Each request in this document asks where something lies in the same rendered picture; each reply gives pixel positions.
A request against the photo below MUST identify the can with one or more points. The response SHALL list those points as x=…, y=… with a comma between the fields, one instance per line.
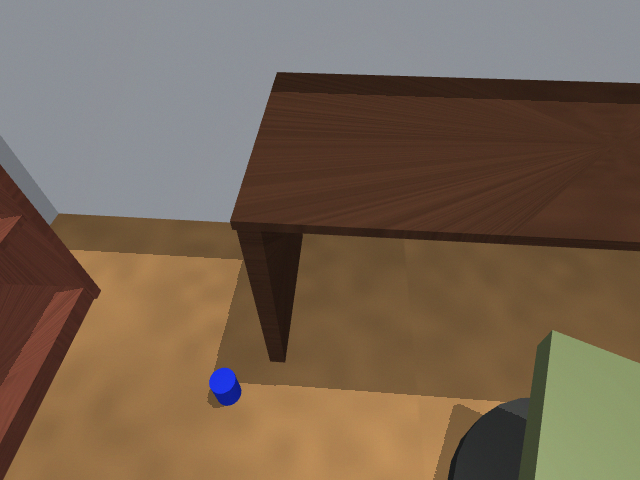
x=225, y=386

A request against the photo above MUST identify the desk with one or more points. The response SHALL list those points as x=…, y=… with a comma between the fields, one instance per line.
x=501, y=161

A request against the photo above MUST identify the bookshelf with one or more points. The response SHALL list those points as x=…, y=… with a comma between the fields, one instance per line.
x=45, y=295

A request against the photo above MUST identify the office chair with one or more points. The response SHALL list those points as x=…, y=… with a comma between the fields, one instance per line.
x=581, y=422

